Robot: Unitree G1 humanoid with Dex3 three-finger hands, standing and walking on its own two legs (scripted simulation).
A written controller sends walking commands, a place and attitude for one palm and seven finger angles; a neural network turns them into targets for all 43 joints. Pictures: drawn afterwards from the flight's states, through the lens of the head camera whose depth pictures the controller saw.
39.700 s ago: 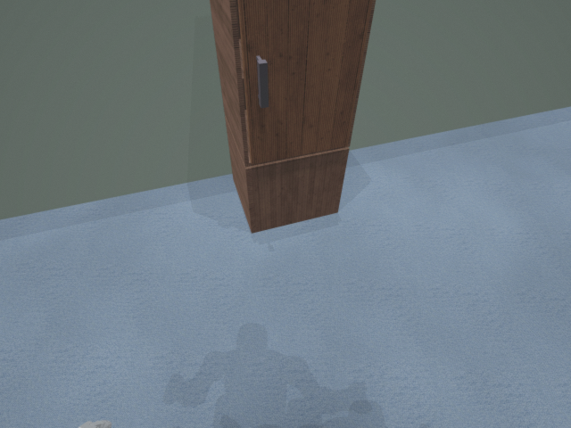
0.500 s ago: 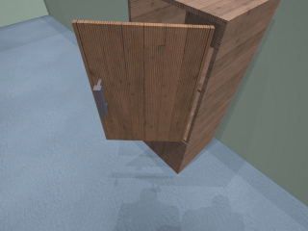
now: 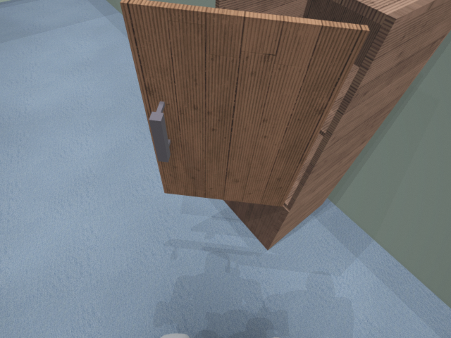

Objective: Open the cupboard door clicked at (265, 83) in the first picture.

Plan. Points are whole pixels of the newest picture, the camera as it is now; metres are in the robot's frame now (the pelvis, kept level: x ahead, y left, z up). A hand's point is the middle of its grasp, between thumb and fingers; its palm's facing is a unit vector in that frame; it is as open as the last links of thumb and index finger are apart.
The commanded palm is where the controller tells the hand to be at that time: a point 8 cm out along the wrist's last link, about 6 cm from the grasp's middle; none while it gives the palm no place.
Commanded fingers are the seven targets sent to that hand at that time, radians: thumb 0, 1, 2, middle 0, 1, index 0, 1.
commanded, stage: come to a stop and stand still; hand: left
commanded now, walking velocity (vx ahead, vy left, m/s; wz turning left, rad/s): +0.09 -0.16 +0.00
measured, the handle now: (162, 132) +0.52 +0.18 +0.00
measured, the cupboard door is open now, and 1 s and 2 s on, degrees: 46 46 46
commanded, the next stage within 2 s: look again from close up in 0.90 s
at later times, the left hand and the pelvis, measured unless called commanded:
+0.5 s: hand out of the picture -0.01 +0.16 -0.16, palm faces -0.01 -0.98 -0.19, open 7.3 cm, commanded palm none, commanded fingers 0.00 0.90 0.90 -0.20 -0.30 -0.20 -0.30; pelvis -0.02 -0.01 +0.02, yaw -1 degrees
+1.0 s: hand out of the picture -0.06 +0.10 -0.16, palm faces +0.05 -0.99 -0.12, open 7.3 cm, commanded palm none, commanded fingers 0.00 0.90 0.90 -0.20 -0.30 -0.20 -0.30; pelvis -0.02 -0.04 +0.02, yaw -1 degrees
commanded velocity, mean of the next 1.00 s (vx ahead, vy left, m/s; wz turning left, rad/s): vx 0.01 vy -0.03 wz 0.00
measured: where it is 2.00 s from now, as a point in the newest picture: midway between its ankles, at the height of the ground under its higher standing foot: outside the picture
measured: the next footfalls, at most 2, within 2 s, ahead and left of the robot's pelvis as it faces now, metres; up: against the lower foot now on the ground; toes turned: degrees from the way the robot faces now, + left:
right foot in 0.40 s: -0.02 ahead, -0.14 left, +0.00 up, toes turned -3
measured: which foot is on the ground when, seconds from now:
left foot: down 0.00-1.00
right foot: down 0.00-0.00, up 0.02-0.38, down 0.40-1.00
